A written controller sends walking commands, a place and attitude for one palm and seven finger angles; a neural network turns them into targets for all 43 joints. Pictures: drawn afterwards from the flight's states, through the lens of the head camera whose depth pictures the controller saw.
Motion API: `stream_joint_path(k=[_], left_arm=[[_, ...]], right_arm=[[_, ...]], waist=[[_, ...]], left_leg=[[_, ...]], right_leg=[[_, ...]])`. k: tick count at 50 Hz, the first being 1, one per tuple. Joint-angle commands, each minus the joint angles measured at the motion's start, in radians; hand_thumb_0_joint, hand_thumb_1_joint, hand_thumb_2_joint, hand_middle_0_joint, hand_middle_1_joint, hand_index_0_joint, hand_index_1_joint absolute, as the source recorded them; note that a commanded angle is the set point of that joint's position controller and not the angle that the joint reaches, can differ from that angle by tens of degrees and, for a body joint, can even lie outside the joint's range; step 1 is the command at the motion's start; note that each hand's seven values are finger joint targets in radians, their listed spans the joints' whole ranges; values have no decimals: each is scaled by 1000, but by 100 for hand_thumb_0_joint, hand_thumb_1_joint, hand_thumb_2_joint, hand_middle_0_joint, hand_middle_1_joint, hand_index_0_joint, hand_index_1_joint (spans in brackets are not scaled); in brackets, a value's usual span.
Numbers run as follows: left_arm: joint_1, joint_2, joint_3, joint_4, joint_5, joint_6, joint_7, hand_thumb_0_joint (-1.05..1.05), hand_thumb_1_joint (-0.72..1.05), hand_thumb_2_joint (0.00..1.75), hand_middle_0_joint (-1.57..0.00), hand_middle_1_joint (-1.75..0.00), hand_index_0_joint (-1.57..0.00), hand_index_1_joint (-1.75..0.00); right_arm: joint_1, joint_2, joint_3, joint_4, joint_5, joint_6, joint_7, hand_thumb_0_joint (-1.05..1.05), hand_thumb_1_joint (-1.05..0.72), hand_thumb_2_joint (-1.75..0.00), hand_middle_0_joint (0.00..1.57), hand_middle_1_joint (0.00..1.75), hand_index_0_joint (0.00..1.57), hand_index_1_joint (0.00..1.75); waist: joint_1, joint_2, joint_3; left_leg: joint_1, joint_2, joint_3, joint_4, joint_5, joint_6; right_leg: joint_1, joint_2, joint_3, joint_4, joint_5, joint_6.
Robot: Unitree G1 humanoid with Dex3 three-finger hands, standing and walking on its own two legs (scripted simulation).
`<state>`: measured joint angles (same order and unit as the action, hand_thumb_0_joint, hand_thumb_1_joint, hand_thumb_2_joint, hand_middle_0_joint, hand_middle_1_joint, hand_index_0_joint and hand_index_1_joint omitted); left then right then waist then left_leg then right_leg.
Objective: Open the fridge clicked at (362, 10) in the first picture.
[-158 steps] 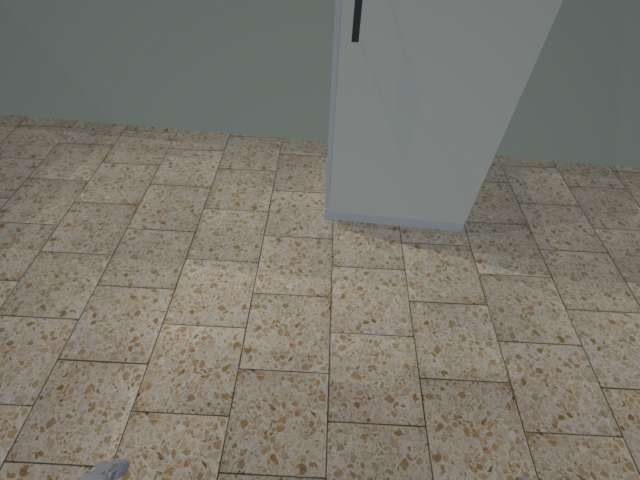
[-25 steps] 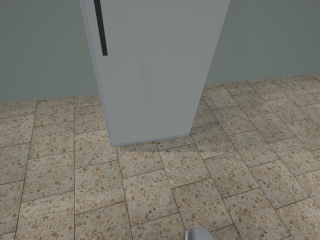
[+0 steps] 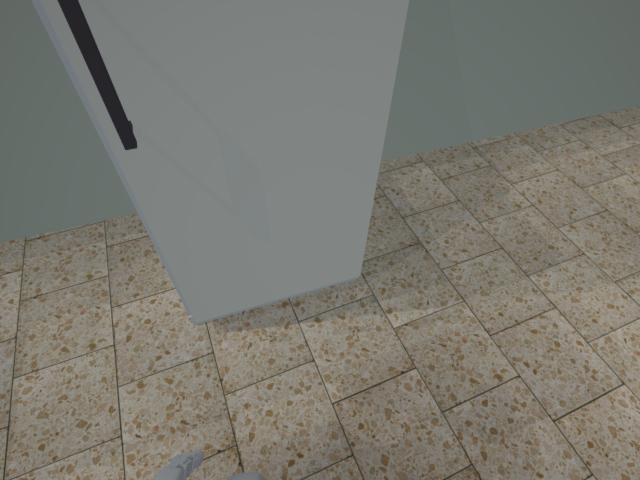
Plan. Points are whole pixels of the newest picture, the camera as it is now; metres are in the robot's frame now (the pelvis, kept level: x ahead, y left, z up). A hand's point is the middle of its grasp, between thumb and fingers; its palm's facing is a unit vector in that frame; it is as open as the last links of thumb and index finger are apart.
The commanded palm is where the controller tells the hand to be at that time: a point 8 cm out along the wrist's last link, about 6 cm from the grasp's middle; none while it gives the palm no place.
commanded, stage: turn to face it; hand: left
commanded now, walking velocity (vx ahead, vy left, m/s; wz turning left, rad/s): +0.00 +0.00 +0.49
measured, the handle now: (100, 67) +0.64 +0.34 +0.18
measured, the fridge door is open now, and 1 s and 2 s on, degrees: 0 0 0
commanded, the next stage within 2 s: take the last steps up to it in 0.56 s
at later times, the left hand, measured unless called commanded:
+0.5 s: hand out of the picture +0.00 +0.26 -0.16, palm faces +0.23 -0.95 -0.23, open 7.4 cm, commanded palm none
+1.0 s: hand out of the picture -0.08 +0.14 -0.15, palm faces +0.39 -0.90 -0.18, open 7.4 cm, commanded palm none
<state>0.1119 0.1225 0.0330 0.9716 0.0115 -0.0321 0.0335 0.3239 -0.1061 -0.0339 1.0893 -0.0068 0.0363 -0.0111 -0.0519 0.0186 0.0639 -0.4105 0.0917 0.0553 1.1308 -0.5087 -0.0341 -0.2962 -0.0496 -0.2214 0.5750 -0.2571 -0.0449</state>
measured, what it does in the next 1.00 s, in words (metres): steps on the spot, turning left: left foot, then right foot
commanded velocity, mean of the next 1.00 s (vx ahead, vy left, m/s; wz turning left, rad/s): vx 0.11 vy -0.01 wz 0.20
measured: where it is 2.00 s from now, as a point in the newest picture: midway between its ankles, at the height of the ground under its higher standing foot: (286, 470)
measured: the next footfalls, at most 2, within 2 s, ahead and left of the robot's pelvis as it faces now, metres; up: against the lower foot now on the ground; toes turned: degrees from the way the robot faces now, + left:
left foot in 0.18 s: +0.05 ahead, +0.14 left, +0.00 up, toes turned +14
right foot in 0.70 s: +0.04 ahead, -0.09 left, +0.00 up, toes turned +10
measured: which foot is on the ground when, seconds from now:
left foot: up 0.00-0.16, down 0.18-0.70, up 0.72-1.00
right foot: down 0.00-0.18, up 0.20-0.68, down 0.70-1.00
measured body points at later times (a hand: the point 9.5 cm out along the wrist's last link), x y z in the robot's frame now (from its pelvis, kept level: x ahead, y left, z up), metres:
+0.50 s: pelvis +0.00 +0.05 +0.02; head +0.02 +0.07 +0.47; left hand -0.01 +0.31 -0.14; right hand +0.09 -0.18 -0.12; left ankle +0.02 +0.13 -0.73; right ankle +0.00 -0.11 -0.66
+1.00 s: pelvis +0.00 -0.01 +0.02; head +0.01 -0.02 +0.47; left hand -0.10 +0.19 -0.13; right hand +0.09 -0.23 -0.14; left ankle -0.05 +0.14 -0.66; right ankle +0.00 -0.10 -0.73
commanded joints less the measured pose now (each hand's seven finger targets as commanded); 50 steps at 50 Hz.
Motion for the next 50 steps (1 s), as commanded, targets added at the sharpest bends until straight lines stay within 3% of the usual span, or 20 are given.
stream_joint_path(k=[1,5,6,7,8,9,10,11,14,16,24,29,32,33,34,35,36,37,41,50], left_arm=[[58,185,52,-42,19,18,16,0,90,90,-20,-30,-20,-30],[64,210,66,-47,20,33,9,0,90,90,-20,-30,-20,-30],[63,210,68,-49,17,38,6,0,90,90,-20,-30,-20,-30],[58,199,67,-55,10,45,3,0,90,90,-20,-30,-20,-30],[75,159,59,-75,0,55,-3,0,90,90,-20,-30,-20,-30],[34,104,45,-118,-3,60,-7,0,90,90,-20,-30,-20,-30],[3,136,48,-128,5,62,-6,0,90,90,-20,-30,-20,-30],[-10,132,54,-113,11,64,-7,0,90,90,-20,-30,-20,-30],[59,153,60,-64,10,64,-17,0,90,90,-20,-30,-20,-30],[101,154,56,-41,6,66,-18,0,90,90,-20,-30,-20,-30],[76,152,46,-46,3,73,-9,0,90,90,-20,-30,-20,-30],[113,136,38,-37,-1,67,-4,0,90,90,-20,-30,-20,-30],[201,138,37,-10,-4,53,1,0,90,90,-20,-30,-20,-30],[234,144,38,2,-2,44,5,0,90,90,-20,-30,-20,-30],[252,193,43,11,11,32,10,0,90,90,-20,-30,-20,-30],[240,263,50,-2,18,28,9,0,90,90,-20,-30,-20,-30],[204,263,44,-25,10,32,8,0,90,90,-20,-30,-20,-30],[166,235,49,-32,13,31,11,0,90,90,-20,-30,-20,-30],[214,150,28,10,7,-12,-4,0,90,90,-20,-30,-20,-30],[386,145,29,99,18,-34,-13,0,90,90,-20,-30,-20,-30]], right_arm=[[52,-54,-24,-65,-8,3,7,0,-90,-90,20,30,20,30],[7,-76,-28,-104,-10,-9,14,0,-90,-90,20,30,20,30],[20,-88,-31,-108,-13,-12,14,0,-90,-90,20,30,20,30],[63,-112,-36,-105,-15,-18,16,0,-90,-90,20,30,20,30],[91,-191,-50,-107,-21,-28,16,0,-90,-90,20,30,20,30],[115,-287,-68,-120,-27,-35,7,0,-90,-90,20,30,20,30],[95,-308,-69,-122,-31,-31,0,0,-90,-90,20,30,20,30],[52,-281,-66,-131,-29,-38,-9,0,-90,-90,20,30,20,30],[-71,-238,-43,-166,-22,-47,-19,0,-90,-90,20,30,20,30],[-68,-241,-44,-168,-15,-50,-20,0,-90,-90,20,30,20,30],[-24,-246,-53,-139,-15,-33,-16,0,-90,-90,20,30,20,30],[-64,-258,-57,-140,-20,-21,-9,0,-90,-90,20,30,20,30],[-102,-255,-58,-143,-14,-18,-3,0,-90,-90,20,30,20,30],[-107,-229,-55,-143,-8,-18,0,0,-90,-90,20,30,20,30],[-89,-166,-45,-144,0,-16,4,0,-90,-90,20,30,20,30],[-121,-117,-32,-172,-1,-11,6,0,-90,-90,20,30,20,30],[-139,-178,-51,-175,-15,0,10,0,-90,-90,20,30,20,30],[-131,-179,-58,-173,-23,7,18,0,-90,-90,20,30,20,30],[-52,-141,-54,-98,-30,-11,30,0,-90,-90,20,30,20,30],[-185,-125,-46,-120,-25,-36,33,0,-90,-90,20,30,20,30]], waist=[[27,-133,-53],[42,-188,-52],[32,-171,-60],[9,-70,-78],[2,179,-81],[-25,393,-46],[-21,258,-67],[-7,223,-59],[46,147,-57],[49,112,-95],[11,107,-95],[24,138,-81],[66,111,-103],[81,70,-110],[81,-117,-111],[88,-341,-34],[90,-262,11],[69,-264,40],[43,-125,53],[107,-146,69]], left_leg=[[28,16,24,-127,42,-12],[68,-3,74,-350,104,-10],[118,-14,83,-434,167,-8],[206,-5,61,-575,266,-3],[242,122,-160,-726,397,53],[219,335,-449,-861,641,177],[190,371,-447,-861,597,243],[172,297,-385,-869,547,218],[203,204,-250,-838,565,170],[265,165,-191,-828,623,169],[331,175,-253,-851,556,208],[239,162,-305,-852,469,209],[159,120,-293,-800,423,172],[86,79,-254,-756,350,131],[-36,-21,-161,-618,166,66],[-129,-120,-58,-444,19,13],[-96,-88,-91,-293,-1,21],[-126,-78,-92,-199,40,27],[-165,-42,-46,-78,232,15],[-200,17,0,-271,202,7]], right_leg=[[-19,-303,124,-247,288,-93],[6,-303,96,-169,193,-62],[-9,-289,77,-126,149,-41],[-47,-268,48,-23,79,-4],[-148,-160,6,163,-94,59],[-287,-43,33,393,-398,119],[-255,-61,150,519,-372,95],[-268,-69,185,559,-298,89],[-279,-68,206,606,-136,106],[-254,-54,198,568,-102,115],[-191,-30,196,356,-173,121],[-62,-1,184,169,-188,98],[96,13,174,-50,-36,88],[203,-9,183,-191,48,84],[289,-150,342,-322,-63,42],[189,-341,572,-444,-260,-41],[20,-380,582,-500,-438,-87],[-12,-343,561,-517,-472,-81],[106,-209,348,-436,-196,-39],[225,-251,383,-463,-193,-113]])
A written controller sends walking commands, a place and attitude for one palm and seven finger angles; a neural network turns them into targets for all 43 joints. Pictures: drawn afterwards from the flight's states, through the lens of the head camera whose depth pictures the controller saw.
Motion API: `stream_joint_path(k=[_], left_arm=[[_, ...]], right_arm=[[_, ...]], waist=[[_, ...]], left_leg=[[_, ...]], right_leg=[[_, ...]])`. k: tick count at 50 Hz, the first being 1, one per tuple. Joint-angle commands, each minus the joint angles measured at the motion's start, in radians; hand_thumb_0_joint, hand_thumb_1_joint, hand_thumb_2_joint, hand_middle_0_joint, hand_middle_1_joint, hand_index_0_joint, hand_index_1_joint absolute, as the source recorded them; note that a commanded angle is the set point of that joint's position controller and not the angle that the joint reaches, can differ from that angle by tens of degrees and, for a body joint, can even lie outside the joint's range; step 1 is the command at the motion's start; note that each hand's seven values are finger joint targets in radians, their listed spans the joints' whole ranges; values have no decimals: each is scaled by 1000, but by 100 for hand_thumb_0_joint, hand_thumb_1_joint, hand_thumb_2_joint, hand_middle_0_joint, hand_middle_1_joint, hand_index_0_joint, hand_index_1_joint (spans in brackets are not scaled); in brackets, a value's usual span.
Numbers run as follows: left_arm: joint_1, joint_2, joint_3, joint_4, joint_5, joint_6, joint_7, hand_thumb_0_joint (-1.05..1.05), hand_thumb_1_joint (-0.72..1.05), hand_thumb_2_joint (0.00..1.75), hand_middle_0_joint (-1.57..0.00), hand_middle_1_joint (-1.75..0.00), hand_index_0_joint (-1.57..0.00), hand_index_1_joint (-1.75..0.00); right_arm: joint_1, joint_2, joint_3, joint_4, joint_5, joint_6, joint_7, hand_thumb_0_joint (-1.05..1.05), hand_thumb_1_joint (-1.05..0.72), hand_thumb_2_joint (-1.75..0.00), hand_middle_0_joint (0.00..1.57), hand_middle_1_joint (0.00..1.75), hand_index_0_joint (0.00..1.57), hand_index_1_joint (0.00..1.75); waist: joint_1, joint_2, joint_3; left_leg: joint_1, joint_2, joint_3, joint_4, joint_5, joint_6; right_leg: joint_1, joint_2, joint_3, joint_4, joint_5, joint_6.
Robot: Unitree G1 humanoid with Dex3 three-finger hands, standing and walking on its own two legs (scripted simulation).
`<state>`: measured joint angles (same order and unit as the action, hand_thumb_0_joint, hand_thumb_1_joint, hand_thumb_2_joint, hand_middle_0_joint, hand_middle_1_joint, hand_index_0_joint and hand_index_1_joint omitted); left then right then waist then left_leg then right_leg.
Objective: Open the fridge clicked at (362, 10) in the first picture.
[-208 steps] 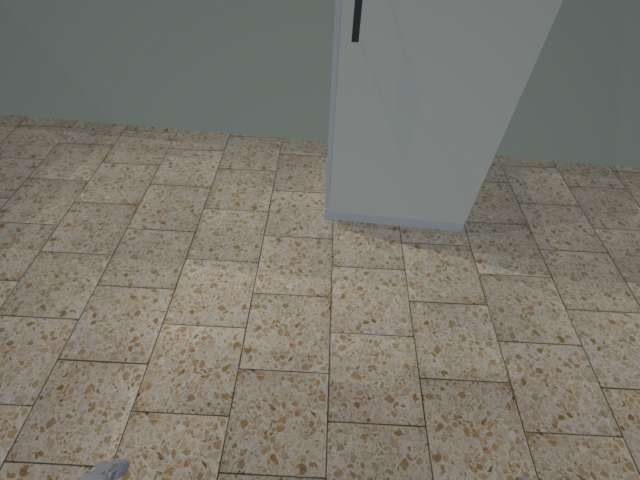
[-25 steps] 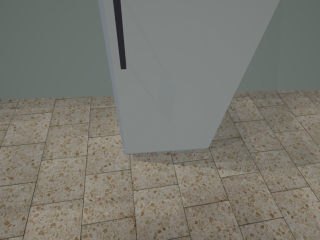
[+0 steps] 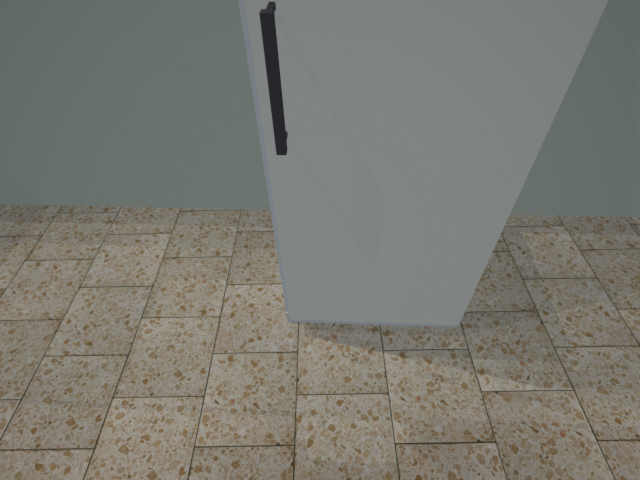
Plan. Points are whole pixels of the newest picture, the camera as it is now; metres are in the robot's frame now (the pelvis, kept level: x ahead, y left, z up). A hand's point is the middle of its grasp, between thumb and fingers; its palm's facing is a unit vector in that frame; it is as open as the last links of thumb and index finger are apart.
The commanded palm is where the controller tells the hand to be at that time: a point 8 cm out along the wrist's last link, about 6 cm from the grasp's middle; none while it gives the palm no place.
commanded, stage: take the last steps up to it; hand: left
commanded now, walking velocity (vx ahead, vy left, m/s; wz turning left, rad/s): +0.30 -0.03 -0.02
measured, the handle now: (277, 85) +0.72 +0.13 +0.16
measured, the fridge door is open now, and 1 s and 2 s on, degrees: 0 0 0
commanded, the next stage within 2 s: come to a stop and stand still in 0.58 s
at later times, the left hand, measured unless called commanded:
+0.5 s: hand (187, 461) +0.19 +0.23 -0.18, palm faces +0.00 -0.99 -0.16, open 7.4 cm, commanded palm none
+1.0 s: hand (242, 378) +0.32 +0.17 -0.18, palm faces +0.00 -0.97 -0.23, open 7.3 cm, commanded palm none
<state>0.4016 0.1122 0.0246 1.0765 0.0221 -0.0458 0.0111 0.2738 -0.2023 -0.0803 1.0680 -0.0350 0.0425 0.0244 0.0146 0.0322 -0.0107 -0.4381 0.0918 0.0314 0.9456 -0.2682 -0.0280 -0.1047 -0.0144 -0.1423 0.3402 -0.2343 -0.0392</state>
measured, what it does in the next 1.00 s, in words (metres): walks ahead: left foot, then right foot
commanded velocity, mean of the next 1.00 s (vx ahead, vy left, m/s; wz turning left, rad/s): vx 0.07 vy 0.00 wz -0.03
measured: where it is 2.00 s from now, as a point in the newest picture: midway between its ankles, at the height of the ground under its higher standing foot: outside the picture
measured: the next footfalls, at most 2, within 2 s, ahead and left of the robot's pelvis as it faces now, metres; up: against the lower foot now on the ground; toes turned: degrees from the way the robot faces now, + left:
left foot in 0.20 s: +0.09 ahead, +0.15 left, +0.00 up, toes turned +7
right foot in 0.66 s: +0.34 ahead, -0.11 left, +0.00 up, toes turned -11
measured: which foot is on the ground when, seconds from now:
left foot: up 0.00-0.18, down 0.20-0.66, up 0.68-1.00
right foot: down 0.00-0.20, up 0.22-0.64, down 0.66-1.00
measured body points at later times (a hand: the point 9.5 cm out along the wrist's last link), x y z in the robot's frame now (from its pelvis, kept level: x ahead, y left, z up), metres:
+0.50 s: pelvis +0.13 +0.04 +0.00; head +0.14 +0.06 +0.45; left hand +0.19 +0.28 -0.17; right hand +0.09 -0.18 -0.15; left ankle +0.05 +0.15 -0.75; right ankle +0.20 -0.10 -0.69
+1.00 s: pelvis +0.23 -0.01 -0.02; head +0.27 -0.02 +0.43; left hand +0.32 +0.22 -0.16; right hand +0.27 -0.25 -0.18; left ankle +0.25 +0.11 -0.71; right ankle +0.30 -0.10 -0.75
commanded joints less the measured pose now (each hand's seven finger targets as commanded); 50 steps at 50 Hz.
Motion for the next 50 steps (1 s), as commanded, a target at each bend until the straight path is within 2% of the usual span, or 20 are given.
stream_joint_path(k=[1,5,7,8,9,10,11,14,18,23,28,31,32,33,34,36,39,42,45,50], left_arm=[[103,160,39,5,9,-21,10,0,90,90,-20,-30,-20,-30],[103,166,44,33,11,-14,6,0,90,90,-20,-30,-20,-30],[83,161,44,46,1,-10,3,0,90,90,-20,-30,-20,-30],[70,141,42,46,-5,-7,1,0,90,90,-20,-30,-20,-30],[73,99,33,36,-10,-7,-4,0,90,90,-20,-30,-20,-30],[44,55,22,5,-10,-7,-13,0,90,90,-20,-30,-20,-30],[-29,87,28,-24,3,-3,-10,0,90,90,-20,-30,-20,-30],[-71,80,39,-1,11,10,-23,0,90,90,-20,-30,-20,-30],[-40,54,39,6,8,23,-29,0,90,90,-20,-30,-20,-30],[-173,75,39,-58,4,34,-36,0,90,90,-20,-30,-20,-30],[-270,91,37,-100,-3,27,-33,0,90,90,-20,-30,-20,-30],[-51,143,53,-31,3,8,-25,0,90,90,-20,-30,-20,-30],[45,221,71,-3,9,-7,-13,0,90,90,-20,-30,-20,-30],[113,312,92,6,4,-13,-6,0,90,90,-20,-30,-20,-30],[96,318,86,-2,-15,-7,0,0,90,90,-20,-30,-20,-30],[-107,238,60,-53,-11,-1,11,0,90,90,-20,-30,-20,-30],[-252,169,32,-93,-2,6,31,0,90,90,-20,-30,-20,-30],[-214,190,40,-85,2,23,35,0,90,90,-20,-30,-20,-30],[-184,206,56,-95,3,37,38,0,90,90,-20,-30,-20,-30],[-200,230,71,-117,11,50,42,0,90,90,-20,-30,-20,-30]], right_arm=[[-145,-23,4,-100,5,-46,-3,0,-90,-90,20,30,20,30],[-141,8,16,-94,13,-69,-6,0,-90,-90,20,30,20,30],[-53,8,21,-60,14,-83,-15,0,-90,-90,20,30,20,30],[21,-13,20,-30,15,-94,-24,0,-90,-90,20,30,20,30],[131,-82,5,3,12,-104,-36,0,-90,-90,20,30,20,30],[235,-175,-20,26,7,-102,-44,0,-90,-90,20,30,20,30],[267,-191,-21,32,8,-91,-51,0,-90,-90,20,30,20,30],[121,-67,14,9,9,-101,-57,0,-90,-90,20,30,20,30],[124,-35,23,3,12,-126,-64,0,-90,-90,20,30,20,30],[149,-53,23,18,10,-122,-61,0,-90,-90,20,30,20,30],[164,-81,14,35,0,-106,-59,0,-90,-90,20,30,20,30],[144,-96,10,37,12,-97,-54,0,-90,-90,20,30,20,30],[165,-54,15,35,20,-98,-44,0,-90,-90,20,30,20,30],[221,4,26,14,32,-97,-44,0,-90,-90,20,30,20,30],[176,-26,24,0,34,-86,-51,0,-90,-90,20,30,20,30],[148,8,26,19,30,-72,-50,0,-90,-90,20,30,20,30],[183,49,44,45,29,-34,-56,0,-90,-90,20,30,20,30],[153,43,35,33,35,-8,-53,0,-90,-90,20,30,20,30],[81,13,19,-13,23,7,-50,0,-90,-90,20,30,20,30],[-4,-13,10,-72,24,6,-45,0,-90,-90,20,30,20,30]], waist=[[44,-160,139],[38,-170,106],[-4,-139,63],[-36,-71,42],[-84,98,-19],[-117,304,-32],[-134,197,18],[-68,73,173],[-21,68,119],[-24,108,161],[-41,112,176],[62,32,35],[103,-114,-53],[98,-337,-179],[98,-250,-169],[29,-154,-34],[-55,-66,6],[-28,-113,-29],[-2,-122,-30],[7,-172,-49]], left_leg=[[-153,17,31,-126,-61,4],[-7,-16,72,-302,-103,26],[196,-46,120,-465,0,27],[347,-49,117,-540,32,31],[542,81,-60,-599,-33,71],[632,319,-359,-709,-97,159],[575,381,-420,-756,-134,212],[350,286,-234,-795,-48,182],[383,205,-39,-753,378,161],[384,185,27,-742,465,167],[380,205,35,-666,542,154],[321,143,93,-387,581,102],[150,82,124,-150,359,62],[-17,-64,134,178,-290,23],[-30,-47,3,302,-363,44],[-7,2,-22,321,-244,32],[132,21,-35,110,-183,7],[128,-24,6,-13,-175,-9],[60,-46,-7,23,-175,-22],[64,-48,-30,-44,-198,-24]], right_leg=[[37,-294,306,-221,-197,-128],[15,-274,266,-155,-83,-131],[-55,-220,199,-60,-58,-92],[-134,-173,152,34,-33,-63],[-279,-109,90,242,-39,-20],[-490,-23,-11,494,-271,30],[-556,-36,63,649,-324,18],[-552,-120,123,777,-138,23],[-511,-108,93,741,-26,54],[-522,-106,71,552,48,51],[-380,-61,26,322,13,16],[-30,-2,-9,179,125,-6],[187,-132,141,157,222,-49],[327,-401,504,61,391,-169],[240,-424,525,-9,381,-216],[-19,-378,419,-51,330,-185],[-226,-304,196,-19,597,-137],[-170,-283,172,8,594,-144],[-137,-322,241,10,605,-170],[-109,-343,262,28,581,-181]])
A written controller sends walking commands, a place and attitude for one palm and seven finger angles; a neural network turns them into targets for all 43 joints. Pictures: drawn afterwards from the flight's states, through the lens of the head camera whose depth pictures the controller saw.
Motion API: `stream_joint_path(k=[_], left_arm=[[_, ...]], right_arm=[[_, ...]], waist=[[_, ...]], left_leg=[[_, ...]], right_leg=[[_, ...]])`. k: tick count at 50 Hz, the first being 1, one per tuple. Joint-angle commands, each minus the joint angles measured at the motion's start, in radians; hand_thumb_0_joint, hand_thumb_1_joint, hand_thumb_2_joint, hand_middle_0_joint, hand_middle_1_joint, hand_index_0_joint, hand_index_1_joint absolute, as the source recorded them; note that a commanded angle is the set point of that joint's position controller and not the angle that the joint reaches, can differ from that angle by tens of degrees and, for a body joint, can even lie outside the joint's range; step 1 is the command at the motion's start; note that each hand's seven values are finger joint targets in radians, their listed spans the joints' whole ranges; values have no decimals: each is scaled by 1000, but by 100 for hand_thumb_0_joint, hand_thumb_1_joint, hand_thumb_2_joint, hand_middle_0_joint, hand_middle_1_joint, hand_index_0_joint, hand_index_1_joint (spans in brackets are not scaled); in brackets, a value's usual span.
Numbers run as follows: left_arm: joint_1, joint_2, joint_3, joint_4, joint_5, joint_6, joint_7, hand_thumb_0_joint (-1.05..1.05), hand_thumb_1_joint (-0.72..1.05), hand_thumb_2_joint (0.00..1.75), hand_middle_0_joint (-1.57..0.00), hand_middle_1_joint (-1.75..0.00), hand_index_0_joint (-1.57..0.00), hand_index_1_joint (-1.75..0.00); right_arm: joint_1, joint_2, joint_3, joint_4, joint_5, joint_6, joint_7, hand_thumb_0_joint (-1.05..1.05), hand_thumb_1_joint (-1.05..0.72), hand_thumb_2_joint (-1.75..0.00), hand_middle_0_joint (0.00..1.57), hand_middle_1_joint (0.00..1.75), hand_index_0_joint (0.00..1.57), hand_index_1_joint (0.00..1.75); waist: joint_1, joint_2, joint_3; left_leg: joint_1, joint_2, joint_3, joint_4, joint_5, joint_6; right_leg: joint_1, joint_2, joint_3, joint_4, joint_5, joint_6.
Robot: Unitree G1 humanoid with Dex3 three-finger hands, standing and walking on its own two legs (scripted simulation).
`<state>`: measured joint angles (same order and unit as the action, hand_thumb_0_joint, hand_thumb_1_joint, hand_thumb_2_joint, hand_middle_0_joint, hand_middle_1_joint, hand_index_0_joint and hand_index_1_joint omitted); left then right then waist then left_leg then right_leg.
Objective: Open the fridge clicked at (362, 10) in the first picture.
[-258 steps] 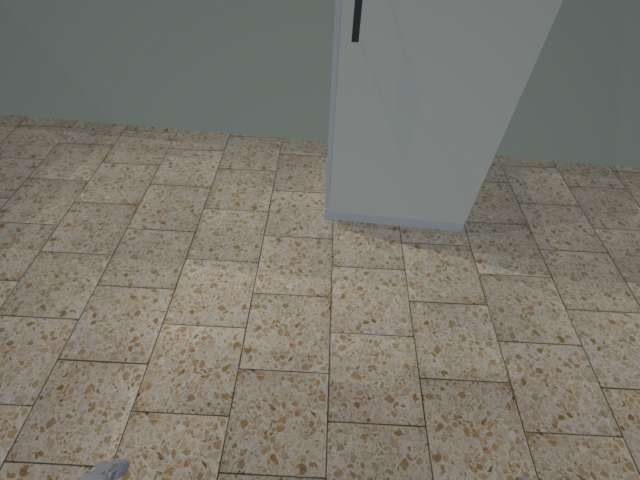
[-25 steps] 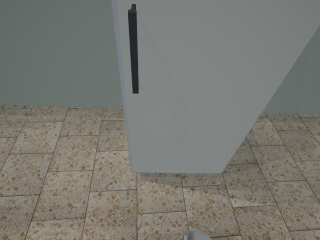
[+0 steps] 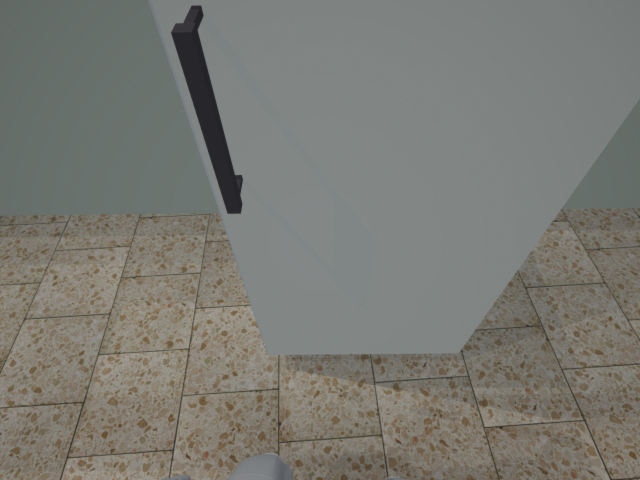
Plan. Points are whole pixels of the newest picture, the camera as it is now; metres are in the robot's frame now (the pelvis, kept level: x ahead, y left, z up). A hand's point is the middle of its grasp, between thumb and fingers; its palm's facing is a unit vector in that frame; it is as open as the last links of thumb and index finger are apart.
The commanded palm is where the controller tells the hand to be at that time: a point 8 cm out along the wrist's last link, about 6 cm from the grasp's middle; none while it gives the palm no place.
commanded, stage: come to a stop and stand still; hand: left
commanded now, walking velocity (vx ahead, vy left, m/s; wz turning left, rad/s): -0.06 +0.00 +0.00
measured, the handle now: (217, 126) +0.48 +0.16 +0.18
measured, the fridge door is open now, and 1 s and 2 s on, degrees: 0 0 0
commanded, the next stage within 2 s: none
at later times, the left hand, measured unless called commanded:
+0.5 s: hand out of the picture -0.06 +0.24 -0.17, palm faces +0.03 -0.97 -0.23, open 7.4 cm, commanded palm none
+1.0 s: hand out of the picture -0.11 +0.17 -0.17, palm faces +0.02 -0.99 -0.14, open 7.4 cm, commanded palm none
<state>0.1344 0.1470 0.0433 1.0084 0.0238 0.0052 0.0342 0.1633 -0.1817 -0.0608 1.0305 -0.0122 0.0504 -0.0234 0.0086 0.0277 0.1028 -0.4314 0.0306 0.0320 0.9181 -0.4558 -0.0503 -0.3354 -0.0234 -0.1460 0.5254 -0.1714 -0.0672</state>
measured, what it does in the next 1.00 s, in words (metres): steps on the spot: left foot, then right foot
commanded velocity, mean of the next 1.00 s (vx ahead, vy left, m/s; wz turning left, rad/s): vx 0.00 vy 0.00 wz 0.00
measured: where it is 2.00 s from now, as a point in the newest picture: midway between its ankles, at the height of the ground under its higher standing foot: outside the picture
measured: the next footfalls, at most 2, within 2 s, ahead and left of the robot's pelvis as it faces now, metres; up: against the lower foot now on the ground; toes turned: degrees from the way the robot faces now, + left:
left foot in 0.14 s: +0.03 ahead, +0.14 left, +0.00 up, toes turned +3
right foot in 0.50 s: -0.08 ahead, -0.08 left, +0.00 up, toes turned -3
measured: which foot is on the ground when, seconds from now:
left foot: up 0.00-0.12, down 0.14-1.00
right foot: down 0.00-0.16, up 0.18-0.48, down 0.50-1.00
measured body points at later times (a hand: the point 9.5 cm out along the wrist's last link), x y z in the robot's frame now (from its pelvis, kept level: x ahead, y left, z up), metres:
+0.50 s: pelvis -0.06 +0.05 +0.01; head -0.04 +0.05 +0.46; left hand -0.06 +0.29 -0.15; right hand +0.00 -0.18 -0.15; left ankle -0.01 +0.14 -0.73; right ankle -0.12 -0.08 -0.73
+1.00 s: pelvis -0.09 +0.02 +0.01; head -0.09 +0.03 +0.46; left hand -0.11 +0.22 -0.16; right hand -0.16 -0.18 -0.15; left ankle -0.01 +0.14 -0.73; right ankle -0.12 -0.08 -0.73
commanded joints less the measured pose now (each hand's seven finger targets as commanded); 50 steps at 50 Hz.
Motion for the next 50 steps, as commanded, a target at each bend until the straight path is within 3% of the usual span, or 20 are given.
stream_joint_path(k=[1,3,5,6,7,8,9,11,12,15,20,22,24,26,27,28,30,36,39,50], left_arm=[[65,199,53,-53,12,2,17,0,90,90,-20,-30,-20,-30],[55,200,53,-54,14,6,15,0,90,90,-20,-30,-20,-30],[43,200,53,-54,6,12,10,0,90,90,-20,-30,-20,-30],[49,183,46,-54,-1,17,6,0,90,90,-20,-30,-20,-30],[67,131,37,-62,-6,23,2,0,90,90,-20,-30,-20,-30],[60,96,29,-75,-13,31,0,0,90,90,-20,-30,-20,-30],[51,118,32,-63,-5,42,4,0,90,90,-20,-30,-20,-30],[98,127,42,-27,5,57,-3,0,90,90,-20,-30,-20,-30],[135,125,41,-14,8,50,-8,0,90,90,-20,-30,-20,-30],[162,109,26,13,1,35,-6,0,90,90,-20,-30,-20,-30],[140,83,-2,20,-6,24,-3,0,90,90,-20,-30,-20,-30],[183,88,-6,47,-9,15,1,0,90,90,-20,-30,-20,-30],[238,104,-7,87,-9,0,9,0,90,90,-20,-30,-20,-30],[216,128,-15,89,-12,-9,11,0,90,90,-20,-30,-20,-30],[209,127,-18,89,-11,-11,11,0,90,90,-20,-30,-20,-30],[198,119,-17,96,-10,-18,11,0,90,90,-20,-30,-20,-30],[186,100,-27,94,-15,-19,12,0,90,90,-20,-30,-20,-30],[206,97,-25,97,-16,-6,12,0,90,90,-20,-30,-20,-30],[221,91,-23,97,-16,-3,11,0,90,90,-20,-30,-20,-30],[259,53,-24,107,-19,-8,11,0,90,90,-20,-30,-20,-30]], right_arm=[[101,-33,-10,-42,2,-3,4,0,-90,-90,20,30,20,30],[115,-27,-7,-44,3,-12,4,0,-90,-90,20,30,20,30],[160,-35,-4,-34,3,-22,6,0,-90,-90,20,30,20,30],[176,-57,-5,-29,2,-29,6,0,-90,-90,20,30,20,30],[167,-111,-13,-43,-6,-39,6,0,-90,-90,20,30,20,30],[103,-177,-18,-80,-15,-37,2,0,-90,-90,20,30,20,30],[18,-167,-11,-100,-20,-34,-4,0,-90,-90,20,30,20,30],[-51,-142,-1,-112,-18,-34,-16,0,-90,-90,20,30,20,30],[-55,-127,4,-111,-15,-40,-18,0,-90,-90,20,30,20,30],[1,-118,8,-83,-6,-50,-18,0,-90,-90,20,30,20,30],[98,-122,0,-21,-3,-55,-18,0,-90,-90,20,30,20,30],[108,-121,1,-2,2,-57,-13,0,-90,-90,20,30,20,30],[103,-89,7,10,13,-61,-9,0,-90,-90,20,30,20,30],[97,-59,18,14,16,-61,-2,0,-90,-90,20,30,20,30],[101,-54,20,25,13,-59,2,0,-90,-90,20,30,20,30],[97,-51,21,35,5,-57,0,0,-90,-90,20,30,20,30],[116,-69,22,53,5,-55,0,0,-90,-90,20,30,20,30],[155,-53,35,99,2,-40,1,0,-90,-90,20,30,20,30],[179,-37,34,106,-2,-35,-1,0,-90,-90,20,30,20,30],[243,-3,36,125,-2,-43,-10,0,-90,-90,20,30,20,30]], waist=[[10,-183,-163],[-4,-171,-166],[-28,-178,-176],[-35,-113,-175],[-30,111,-160],[-19,306,-81],[-10,233,-49],[29,171,-15],[42,132,-33],[20,88,-91],[-26,110,-135],[-11,100,-157],[-2,15,-154],[-21,-43,-102],[-21,-22,-100],[-25,-135,-91],[-30,-181,-52],[-25,-56,72],[-24,-31,78],[-22,-15,34]], left_leg=[[77,7,-25,-45,-6,2],[137,3,-5,-171,36,8],[259,-6,15,-371,170,15],[341,15,2,-472,230,24],[340,163,-185,-597,247,70],[164,318,-345,-715,323,151],[35,324,-333,-753,258,198],[-1,238,-219,-742,189,180],[69,208,-189,-709,246,174],[227,181,-147,-683,323,182],[383,212,-206,-664,454,209],[378,188,-195,-620,535,188],[287,125,-127,-575,445,113],[286,67,-78,-575,347,64],[300,62,-72,-575,364,61],[308,63,-59,-557,400,61],[331,69,-56,-572,355,63],[264,59,-61,-600,196,56],[245,56,-57,-589,165,55],[219,61,-71,-565,188,56]], right_leg=[[110,-324,269,-165,456,-147],[95,-302,263,-151,361,-126],[45,-260,242,-120,185,-69],[-20,-217,213,-78,45,-25],[-95,-113,132,44,-147,34],[-101,-18,69,184,-323,86],[-33,-21,157,313,-342,81],[-27,-7,194,451,-262,76],[-69,0,191,479,-233,76],[-89,-10,171,430,-227,98],[1,-27,134,111,-292,105],[100,-20,131,-75,-186,97],[229,-65,178,-224,9,78],[161,-142,237,-225,37,38],[144,-145,232,-223,34,29],[132,-120,235,-218,72,32],[83,-117,226,-242,-19,39],[-13,-94,234,-282,-279,39],[-29,-92,240,-289,-333,33],[-2,-77,236,-255,-284,25]])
